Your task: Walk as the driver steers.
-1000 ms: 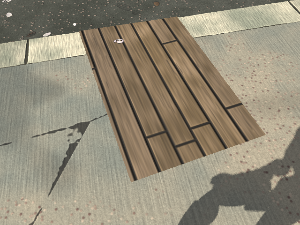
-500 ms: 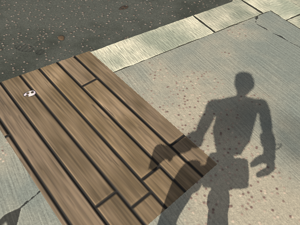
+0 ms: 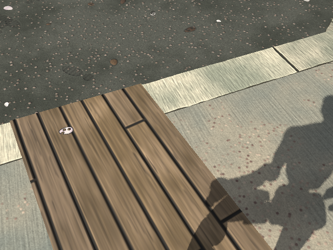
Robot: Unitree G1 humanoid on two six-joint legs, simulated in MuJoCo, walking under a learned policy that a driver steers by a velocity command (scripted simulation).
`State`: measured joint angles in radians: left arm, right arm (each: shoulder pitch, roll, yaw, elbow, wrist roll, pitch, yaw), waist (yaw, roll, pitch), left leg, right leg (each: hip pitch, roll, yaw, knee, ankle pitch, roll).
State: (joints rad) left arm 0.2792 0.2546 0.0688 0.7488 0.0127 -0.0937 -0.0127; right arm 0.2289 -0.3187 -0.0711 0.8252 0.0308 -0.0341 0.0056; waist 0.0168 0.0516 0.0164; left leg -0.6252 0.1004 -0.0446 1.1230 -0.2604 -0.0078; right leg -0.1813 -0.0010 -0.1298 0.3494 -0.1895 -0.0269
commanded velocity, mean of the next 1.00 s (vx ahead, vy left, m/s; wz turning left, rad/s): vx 0.50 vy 0.00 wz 0.51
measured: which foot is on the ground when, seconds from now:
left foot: up 0.00-0.26, down 0.28-0.80, up 0.82-1.00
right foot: down 0.00-0.30, up 0.32-0.76, down 0.78-1.00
